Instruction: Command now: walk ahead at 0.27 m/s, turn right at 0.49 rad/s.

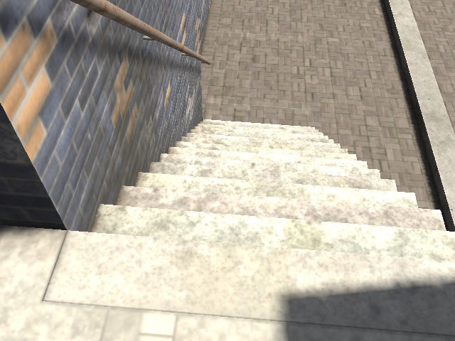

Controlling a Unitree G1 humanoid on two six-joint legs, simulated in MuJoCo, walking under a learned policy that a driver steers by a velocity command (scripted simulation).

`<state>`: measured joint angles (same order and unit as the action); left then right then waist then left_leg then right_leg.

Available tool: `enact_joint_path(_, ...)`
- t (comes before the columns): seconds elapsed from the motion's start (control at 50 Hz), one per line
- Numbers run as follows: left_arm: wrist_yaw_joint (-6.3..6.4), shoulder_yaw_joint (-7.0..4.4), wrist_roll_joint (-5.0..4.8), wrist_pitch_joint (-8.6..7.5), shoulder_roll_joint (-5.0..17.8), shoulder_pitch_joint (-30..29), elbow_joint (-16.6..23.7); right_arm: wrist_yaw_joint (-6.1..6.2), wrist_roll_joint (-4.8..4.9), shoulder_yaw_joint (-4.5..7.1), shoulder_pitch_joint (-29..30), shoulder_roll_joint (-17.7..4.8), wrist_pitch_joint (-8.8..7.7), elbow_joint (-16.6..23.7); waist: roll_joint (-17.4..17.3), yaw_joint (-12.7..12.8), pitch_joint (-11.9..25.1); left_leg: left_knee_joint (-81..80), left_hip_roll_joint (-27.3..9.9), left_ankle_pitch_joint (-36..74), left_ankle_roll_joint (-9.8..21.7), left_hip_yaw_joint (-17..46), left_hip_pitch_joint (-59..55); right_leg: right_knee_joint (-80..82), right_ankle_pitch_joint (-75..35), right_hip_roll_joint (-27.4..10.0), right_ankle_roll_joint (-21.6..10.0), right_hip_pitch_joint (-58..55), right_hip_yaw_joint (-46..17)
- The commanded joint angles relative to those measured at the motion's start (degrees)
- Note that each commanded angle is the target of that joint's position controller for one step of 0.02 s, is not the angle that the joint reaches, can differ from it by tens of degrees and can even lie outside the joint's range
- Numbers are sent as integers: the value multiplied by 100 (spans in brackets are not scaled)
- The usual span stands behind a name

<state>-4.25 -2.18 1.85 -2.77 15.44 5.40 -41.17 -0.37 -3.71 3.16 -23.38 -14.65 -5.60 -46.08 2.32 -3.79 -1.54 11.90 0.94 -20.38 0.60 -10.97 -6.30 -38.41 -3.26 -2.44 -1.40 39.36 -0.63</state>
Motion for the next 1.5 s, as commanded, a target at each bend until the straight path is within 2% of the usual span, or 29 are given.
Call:
enact_joint_path(0.02, -162, -110, 199, -113, 614, 227, 338, -150, -214, 220, 474, -1132, -270, 374, -641, 607, 135, 422, -1574, 5793, 798, 5, 141, 375, 314, 234, -256, -727, 131)
enact_joint_path(0.06, -46, -242, 32, -227, 954, 569, 271, -89, -173, 288, 221, -1509, -269, 295, -566, 821, 365, 1625, -1327, 6820, 388, -281, 425, 826, -200, 844, -576, -2143, 649)
enact_joint_path(0.08, 119, -332, -3, -274, 1152, 1416, 6, -146, -220, 174, 103, -1243, -226, 307, -283, 1094, 1104, 2930, -1175, 6220, 7, -190, 1344, 762, -1102, 786, -1038, -4029, 337)
enact_joint_path(0.1, 318, -471, 32, -208, 1607, 2319, -163, -240, -488, -149, -1014, -313, -195, 398, 915, 753, 3013, 5118, -591, 1908, -750, 36, 3345, 37, -3643, -826, -2813, -7212, -1781)
enact_joint_path(0.12, 326, -377, 123, -130, 1391, 2941, -182, -378, -100, -134, -637, -598, -169, 446, 306, 1346, 3847, 6564, 195, -1833, -863, 1137, 4126, 920, -3855, -1990, -3358, -7812, -3938)
enact_joint_path(0.14, 336, -487, 146, -309, 1486, 2654, -384, -365, 179, -78, 1048, -658, -129, 933, -122, 1587, 1862, 6892, -5, -1492, -560, 1821, 5013, 1402, -2998, -1697, -2376, -6149, -3295)
enact_joint_path(0.16, 344, -501, -30, -397, 1406, 1865, -285, -177, 106, -14, 1380, -901, -129, 1091, -43, 1152, 925, 6770, -333, -1481, -486, 1759, 4928, 1602, -2507, -1400, -2076, -4628, -2462)
enact_joint_path(0.2, 280, -222, -116, -466, 734, 694, -21, 57, -218, -65, 600, -847, -25, 920, 81, 164, 658, 5749, -747, -1002, -248, 1754, 3614, 2244, -2005, -941, -1904, -2367, -1814)
enact_joint_path(0.26, 157, -286, 58, -521, 1124, -174, 487, 69, -9, -162, -100, -764, 221, 758, -60, -357, 715, 4944, -515, -165, -383, 1261, 2312, 2717, -870, -446, -1625, -851, -1362)
enact_joint_path(0.34, 143, -380, -5, -641, 1256, 309, 662, 68, 99, -250, 367, -763, 435, 783, 119, 148, 690, 3878, -425, 115, -601, 1211, 2456, 2557, 211, -371, -1381, -1304, -1613)
enact_joint_path(0.48, 99, -315, -64, -382, 1009, 591, 888, 220, 316, -225, 818, -967, 140, 846, 228, 423, 785, 1403, -91, 864, -122, 1231, 2477, 1713, 328, -692, -1477, -2681, -2830)
enact_joint_path(0.52, 67, -184, 5, -296, 770, 825, 750, 220, 409, -139, 673, -1186, 35, 930, 86, 342, 1018, 668, -567, 2456, 622, 1511, 1528, 1258, 517, -363, -997, -2418, -2676)
enact_joint_path(0.54, 99, -48, 99, -308, 324, 1164, 968, 287, 373, 40, 755, -1789, -32, 1134, -1195, 575, 1610, 605, -2122, 4392, 2308, 3206, 232, 362, 2325, 611, -282, -1197, -1632)
enact_joint_path(0.56, 119, -134, 287, -338, 664, 829, 1055, 274, 108, 135, 802, -1896, -66, 1151, -1150, 284, 1064, 246, -2961, 4540, 2900, 4085, 116, -813, 3891, 917, 291, 76, -926)
enact_joint_path(0.58, 167, -225, 292, -279, 958, 779, 896, 292, 103, 131, 764, -1675, -86, 1117, -519, 219, 1049, 198, -2684, 4207, 2437, 3434, 299, -1791, 3765, 497, 408, -66, -841)
enact_joint_path(0.64, 309, -278, 249, -152, 986, 1007, 689, 241, 309, -51, 1684, -995, -122, 1443, -885, 545, 731, 236, -1734, 4367, 1543, 1797, 1111, -3094, 2887, 356, 741, -469, -357)
enact_joint_path(0.8, -3, -46, 63, -25, 489, 604, 579, 70, 299, 222, 891, -1375, 42, 1201, -797, 104, 651, 806, -1558, 5109, 1363, 1144, 462, -380, 2184, -145, 929, -1074, 267)
enact_joint_path(0.86, 58, -63, -59, -88, 632, 862, 396, -143, 283, 302, 1248, -1423, 125, 1228, -812, 305, 662, 1059, -1718, 4456, 1341, 1444, 975, 794, 1608, -21, 640, -1909, 410)
enact_joint_path(0.92, 159, -87, -357, -239, 948, 643, 578, -337, 299, -6, 989, -484, 160, 1137, -183, 251, 1416, 1671, -975, 2155, 277, 969, 1900, 1392, -1876, -657, -492, -3806, -363)
enact_joint_path(0.94, 175, -106, -362, -252, 1073, 214, 772, -260, 243, 29, 330, -540, 106, 997, 81, -119, 1502, 1749, -641, 1219, -60, 704, 2078, 1228, -2056, -1141, -1256, -3885, -1009)
enact_joint_path(0.96, 141, -164, -239, -230, 1125, 140, 783, -161, 253, 126, 738, -861, 81, 1059, -77, 60, 1054, 1758, -503, 979, -175, 640, 2027, 1245, -1410, -1078, -1199, -3273, -1010)
enact_joint_path(1.04, 204, -289, -79, -111, 1109, 869, 567, -49, 196, 164, 1192, -978, 116, 1207, 284, 437, 112, 1837, -336, -941, 320, 516, 2639, 2026, 3566, -685, -927, -2608, -1086)
enact_joint_path(1.14, 319, -141, -21, -123, 669, 145, 764, -61, 175, 85, 644, -609, -193, 1050, 310, -41, -16, 1558, -254, 60, 783, 636, 1537, 2063, 3133, -990, -1154, -2163, -1382)
enact_joint_path(1.2, 204, -80, 194, -142, 411, -197, 993, 19, 116, 337, -909, -1397, -249, 700, -1303, -592, 161, 351, -2226, 2008, 2280, 3865, -789, -1389, 3508, 523, -9, 481, -84)
enact_joint_path(1.22, 390, -230, -100, 103, 655, -262, 939, 5, 219, 340, -1187, -1460, 111, 315, -495, -404, -350, 800, -2563, 4452, 1707, 3501, -1148, -2102, 3904, 419, -73, 1360, 144)
enact_joint_path(1.32, 215, -105, -91, 307, 368, -121, 832, 17, 282, 38, -42, -820, 343, 453, -950, 234, -447, 144, -1427, 3022, 903, 1745, 727, -1799, 2185, 92, -26, -32, 172)
enact_joint_path(1.42, 223, -43, -62, 326, 301, -175, 739, 6, 335, 109, -127, -1094, 314, 165, -1013, 275, -323, 175, -1339, 2937, 799, 1234, 1429, -144, 1377, 300, -202, -1776, 563)
enact_joint_path(1.48, 359, -207, 20, 286, 522, 1085, 260, 18, 383, 82, -96, -1079, 388, 87, -548, 837, 151, 1745, -1153, 3771, 638, 1014, 1650, 589, 1419, 616, -463, -3431, 643)
enact_joint_path(1.5, 423, -323, 118, 224, 843, 2020, 26, 14, 367, 9, -92, -880, 402, 157, 81, 1227, 647, 3346, -753, 2877, 463, 733, 2334, 1045, 2186, -92, -660, -4445, -282)
